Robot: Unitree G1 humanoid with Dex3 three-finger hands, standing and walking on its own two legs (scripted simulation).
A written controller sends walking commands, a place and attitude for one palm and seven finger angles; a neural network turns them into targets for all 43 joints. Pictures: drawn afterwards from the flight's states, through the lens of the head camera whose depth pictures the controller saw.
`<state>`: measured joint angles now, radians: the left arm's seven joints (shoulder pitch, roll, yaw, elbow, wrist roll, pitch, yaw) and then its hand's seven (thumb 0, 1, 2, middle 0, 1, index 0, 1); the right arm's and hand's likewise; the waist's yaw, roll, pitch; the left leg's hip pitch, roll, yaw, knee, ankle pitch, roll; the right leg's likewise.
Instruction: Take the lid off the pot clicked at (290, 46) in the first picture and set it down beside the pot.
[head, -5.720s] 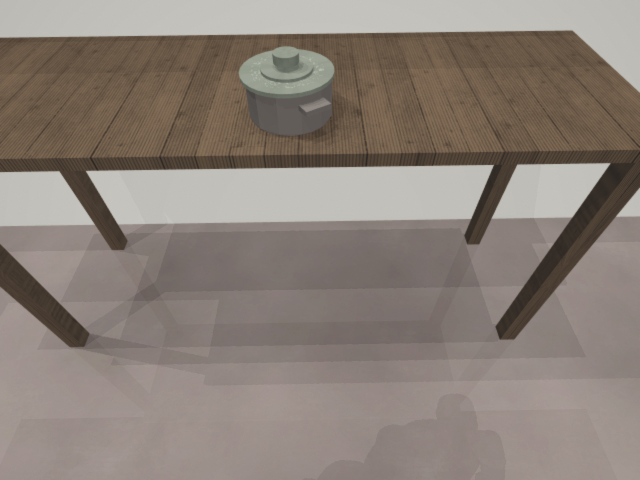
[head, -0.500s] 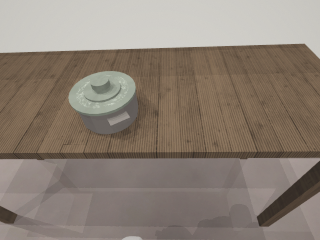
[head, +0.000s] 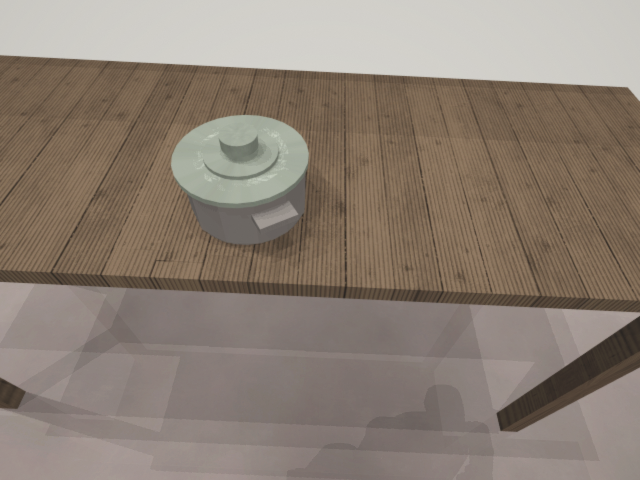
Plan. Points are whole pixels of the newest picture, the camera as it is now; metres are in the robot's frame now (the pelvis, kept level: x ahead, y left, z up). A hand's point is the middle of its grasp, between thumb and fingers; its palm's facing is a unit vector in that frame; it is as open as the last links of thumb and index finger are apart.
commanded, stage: come to a stop and stand still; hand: left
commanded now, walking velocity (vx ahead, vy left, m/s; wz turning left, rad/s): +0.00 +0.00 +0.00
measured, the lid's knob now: (238, 139) +0.48 +0.14 +0.16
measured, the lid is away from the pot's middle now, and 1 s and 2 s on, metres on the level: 0.00 0.00 0.00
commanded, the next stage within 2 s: look again from close up in 0.38 s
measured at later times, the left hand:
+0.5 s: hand out of the picture +0.02 +0.19 -0.17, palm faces +0.00 -0.98 -0.20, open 7.4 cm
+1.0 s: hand out of the picture +0.04 +0.18 -0.17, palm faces +0.00 -0.98 -0.20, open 7.4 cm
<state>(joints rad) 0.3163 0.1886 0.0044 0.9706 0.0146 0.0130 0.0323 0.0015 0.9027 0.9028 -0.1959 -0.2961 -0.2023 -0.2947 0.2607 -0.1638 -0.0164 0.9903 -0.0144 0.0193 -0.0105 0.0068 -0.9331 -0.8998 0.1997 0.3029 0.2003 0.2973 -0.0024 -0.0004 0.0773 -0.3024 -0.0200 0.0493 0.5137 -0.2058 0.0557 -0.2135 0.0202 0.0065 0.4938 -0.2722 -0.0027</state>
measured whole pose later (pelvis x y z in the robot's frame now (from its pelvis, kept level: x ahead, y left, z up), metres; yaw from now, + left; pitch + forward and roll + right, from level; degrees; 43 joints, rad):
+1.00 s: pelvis +0.03 +0.01 +0.00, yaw -1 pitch +0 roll +0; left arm 0.28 0.16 0.00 1.05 0.01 0.00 0.04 0.00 0.90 0.90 -0.20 -0.30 -0.20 -0.29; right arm 0.25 -0.16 -0.02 1.06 -0.01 -0.01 -0.02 0.01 -0.93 -0.90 0.20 0.30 0.20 0.30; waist -0.01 0.00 0.08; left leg -0.22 -0.05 0.07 0.44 -0.21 0.07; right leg -0.15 -0.01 0.03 0.44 -0.29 0.02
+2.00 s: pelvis +0.03 +0.01 +0.00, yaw +2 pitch -2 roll +0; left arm 0.46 0.21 -0.04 0.27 -0.01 0.02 0.16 0.03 0.95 0.90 -0.30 -0.41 -0.31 -0.41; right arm 0.33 -0.24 0.01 0.90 0.05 -0.22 -0.03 0.03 -0.94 -0.90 0.20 0.30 0.20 0.30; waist 0.00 0.04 -0.02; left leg -0.19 -0.06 0.02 0.44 -0.21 0.06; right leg -0.10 -0.02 -0.02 0.43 -0.30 0.01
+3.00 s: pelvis +0.02 -0.03 +0.01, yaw +2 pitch -4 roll +0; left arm 0.70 0.34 0.25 -0.52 -0.04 -0.13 0.06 0.01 0.89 0.90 -1.30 -1.50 -1.30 -1.49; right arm 0.16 -0.22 -0.02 0.60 0.03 -0.16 -0.08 0.02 -0.91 -0.90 0.20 0.30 0.20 0.30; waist 0.07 0.06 0.01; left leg -0.16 0.00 0.01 0.43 -0.20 0.01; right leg -0.05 0.05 -0.03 0.38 -0.26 -0.04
